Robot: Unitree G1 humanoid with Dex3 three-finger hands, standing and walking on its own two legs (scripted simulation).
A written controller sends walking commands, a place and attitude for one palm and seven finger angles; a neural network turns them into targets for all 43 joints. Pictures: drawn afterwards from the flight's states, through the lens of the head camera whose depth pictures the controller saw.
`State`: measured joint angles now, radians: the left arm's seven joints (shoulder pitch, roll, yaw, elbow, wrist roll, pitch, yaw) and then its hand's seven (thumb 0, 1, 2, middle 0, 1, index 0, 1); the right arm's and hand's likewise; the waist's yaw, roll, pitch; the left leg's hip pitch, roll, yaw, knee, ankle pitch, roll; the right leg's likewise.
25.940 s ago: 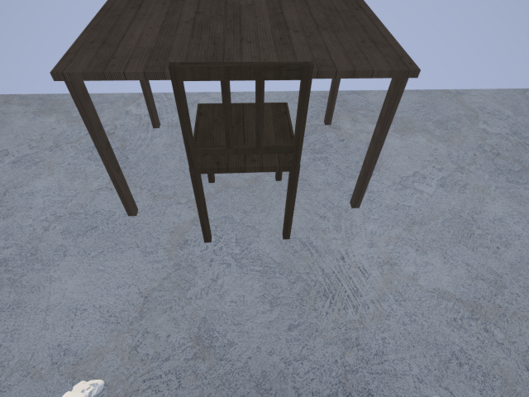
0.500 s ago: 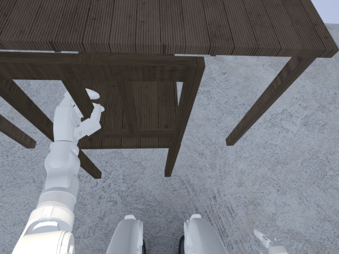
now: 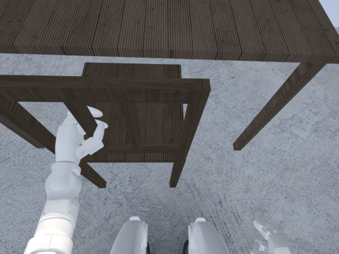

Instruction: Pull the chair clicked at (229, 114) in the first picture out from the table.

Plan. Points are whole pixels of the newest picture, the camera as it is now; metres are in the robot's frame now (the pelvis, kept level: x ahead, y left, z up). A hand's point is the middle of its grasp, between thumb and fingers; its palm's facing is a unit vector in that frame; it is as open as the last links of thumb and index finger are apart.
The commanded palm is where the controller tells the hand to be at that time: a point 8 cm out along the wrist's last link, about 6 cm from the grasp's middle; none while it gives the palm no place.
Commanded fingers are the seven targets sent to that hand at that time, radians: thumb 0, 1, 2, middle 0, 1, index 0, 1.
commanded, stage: step backward, pulling the chair out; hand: left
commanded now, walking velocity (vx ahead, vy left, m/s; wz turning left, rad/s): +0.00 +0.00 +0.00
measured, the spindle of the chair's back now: (90, 127) +0.40 +0.19 +0.01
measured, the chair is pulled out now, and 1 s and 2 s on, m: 0.04 0.16 0.26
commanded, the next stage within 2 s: none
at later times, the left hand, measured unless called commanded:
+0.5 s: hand (103, 145) +0.34 +0.15 +0.03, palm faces +0.03 -0.99 -0.14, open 5.6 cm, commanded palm +0.31 +0.20 +0.03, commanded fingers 0.00 0.90 0.90 -0.50 -1.45 -0.50 -1.45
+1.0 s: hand (110, 189) +0.25 +0.12 +0.03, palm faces -0.01 -0.99 -0.15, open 5.5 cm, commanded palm +0.25 +0.17 +0.04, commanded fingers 0.00 0.90 0.90 -0.50 -1.45 -0.50 -1.45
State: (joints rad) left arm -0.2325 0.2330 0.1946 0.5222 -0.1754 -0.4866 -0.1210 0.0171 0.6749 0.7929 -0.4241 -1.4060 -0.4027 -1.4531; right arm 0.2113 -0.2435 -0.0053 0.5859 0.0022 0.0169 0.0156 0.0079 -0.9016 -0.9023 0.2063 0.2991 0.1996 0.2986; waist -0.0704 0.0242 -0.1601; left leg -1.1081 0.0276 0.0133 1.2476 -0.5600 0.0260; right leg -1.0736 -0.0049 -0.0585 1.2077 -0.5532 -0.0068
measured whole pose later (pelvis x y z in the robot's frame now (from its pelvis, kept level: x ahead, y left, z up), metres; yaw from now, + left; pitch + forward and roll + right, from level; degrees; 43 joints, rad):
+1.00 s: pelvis -0.07 +0.01 +0.10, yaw -1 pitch +2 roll -1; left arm -0.35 0.13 -0.02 0.99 -0.06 -0.26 0.12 0.06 0.65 0.72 -0.29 -1.16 -0.50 -1.45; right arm 0.22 -0.27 -0.01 0.71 0.06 0.07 -0.13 0.01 -0.90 -0.90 0.21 0.30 0.20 0.30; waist -0.05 0.01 0.08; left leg -0.43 0.01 0.07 0.55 -0.15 0.04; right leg -0.42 0.00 -0.02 0.53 -0.17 0.01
